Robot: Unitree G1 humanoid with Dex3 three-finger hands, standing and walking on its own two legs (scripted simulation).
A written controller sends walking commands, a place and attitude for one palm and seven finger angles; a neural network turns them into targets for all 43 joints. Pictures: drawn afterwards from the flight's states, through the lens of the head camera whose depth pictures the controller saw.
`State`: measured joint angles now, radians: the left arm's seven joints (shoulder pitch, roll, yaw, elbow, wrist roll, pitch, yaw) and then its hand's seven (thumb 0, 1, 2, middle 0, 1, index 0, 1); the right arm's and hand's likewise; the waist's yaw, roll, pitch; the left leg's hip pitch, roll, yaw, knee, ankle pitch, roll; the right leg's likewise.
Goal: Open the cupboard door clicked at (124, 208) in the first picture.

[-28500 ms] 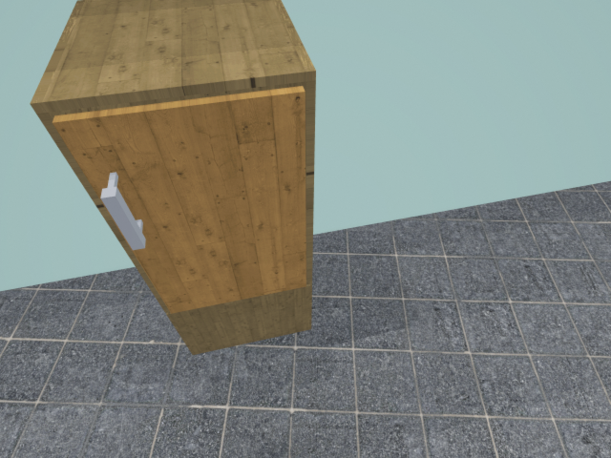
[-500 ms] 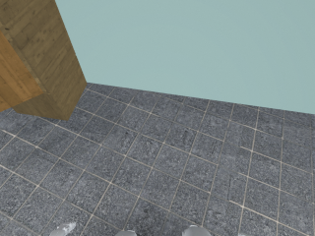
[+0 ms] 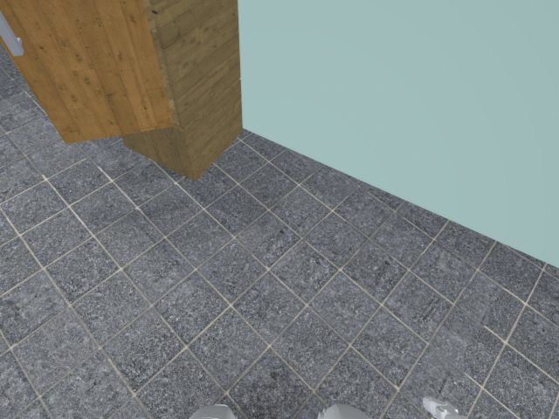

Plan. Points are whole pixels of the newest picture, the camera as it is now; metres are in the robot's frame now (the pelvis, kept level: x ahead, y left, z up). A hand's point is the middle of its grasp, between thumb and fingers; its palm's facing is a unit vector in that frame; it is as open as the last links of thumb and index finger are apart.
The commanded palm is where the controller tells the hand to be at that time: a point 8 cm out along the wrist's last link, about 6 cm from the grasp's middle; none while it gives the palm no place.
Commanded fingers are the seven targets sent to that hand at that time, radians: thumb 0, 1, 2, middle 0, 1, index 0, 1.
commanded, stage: turn to face it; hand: left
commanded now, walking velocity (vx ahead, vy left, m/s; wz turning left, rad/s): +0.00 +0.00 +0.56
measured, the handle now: (3, 22) +0.91 +0.72 +0.01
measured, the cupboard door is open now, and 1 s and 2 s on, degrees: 47 47 47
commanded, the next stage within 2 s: take the last steps up to it in 0.46 s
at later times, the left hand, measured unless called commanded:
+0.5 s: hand out of the picture +0.02 +0.16 -0.16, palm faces +0.28 -0.94 -0.21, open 7.4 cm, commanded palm none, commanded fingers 0.00 0.90 0.90 -0.20 -0.30 -0.20 -0.30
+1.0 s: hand out of the picture +0.00 +0.17 -0.15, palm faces +0.45 -0.87 -0.21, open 7.4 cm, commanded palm none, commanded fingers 0.00 0.90 0.90 -0.20 -0.30 -0.20 -0.30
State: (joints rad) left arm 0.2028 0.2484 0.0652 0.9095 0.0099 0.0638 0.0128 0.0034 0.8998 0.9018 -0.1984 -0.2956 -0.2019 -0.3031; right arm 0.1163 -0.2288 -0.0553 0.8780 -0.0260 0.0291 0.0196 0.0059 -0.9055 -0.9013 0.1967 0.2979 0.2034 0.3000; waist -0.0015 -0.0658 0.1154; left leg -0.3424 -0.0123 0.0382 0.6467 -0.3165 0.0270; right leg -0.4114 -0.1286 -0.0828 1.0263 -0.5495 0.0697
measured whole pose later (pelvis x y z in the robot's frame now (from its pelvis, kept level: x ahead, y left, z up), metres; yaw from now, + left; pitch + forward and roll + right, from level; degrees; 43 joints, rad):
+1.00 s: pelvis +0.07 +0.00 +0.02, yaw +24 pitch +0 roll +1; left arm 0.33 0.17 0.05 1.01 0.02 -0.05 0.00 0.00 0.90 0.90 -0.20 -0.30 -0.20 -0.30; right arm 0.21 -0.22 -0.06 1.01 -0.03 0.05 0.04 0.01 -0.91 -0.90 0.20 0.30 0.20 0.30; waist 0.01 -0.01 0.04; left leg -0.52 0.04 0.03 1.04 -0.29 -0.03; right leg -0.11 -0.11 -0.13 0.42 -0.31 0.05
